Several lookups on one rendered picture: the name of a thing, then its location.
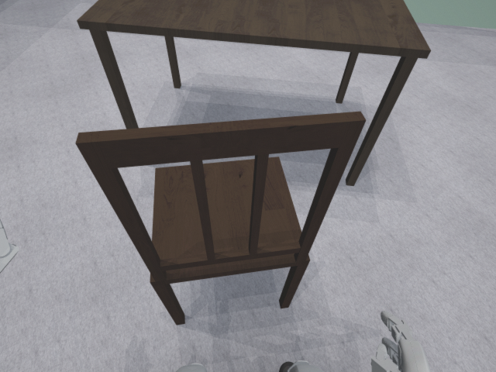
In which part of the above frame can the robot left hand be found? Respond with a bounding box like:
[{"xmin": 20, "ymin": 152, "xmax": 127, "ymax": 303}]
[{"xmin": 0, "ymin": 219, "xmax": 19, "ymax": 273}]

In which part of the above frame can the robot right shin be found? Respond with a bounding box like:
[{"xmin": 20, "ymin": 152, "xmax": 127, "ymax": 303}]
[{"xmin": 288, "ymin": 360, "xmax": 309, "ymax": 370}]

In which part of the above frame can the table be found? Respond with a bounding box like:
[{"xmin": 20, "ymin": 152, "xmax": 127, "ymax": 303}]
[{"xmin": 77, "ymin": 0, "xmax": 431, "ymax": 186}]

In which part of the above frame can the chair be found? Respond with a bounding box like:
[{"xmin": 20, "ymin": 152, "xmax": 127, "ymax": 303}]
[{"xmin": 76, "ymin": 112, "xmax": 366, "ymax": 325}]

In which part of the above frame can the robot right hand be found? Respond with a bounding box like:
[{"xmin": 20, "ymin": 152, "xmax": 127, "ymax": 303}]
[{"xmin": 371, "ymin": 311, "xmax": 431, "ymax": 372}]

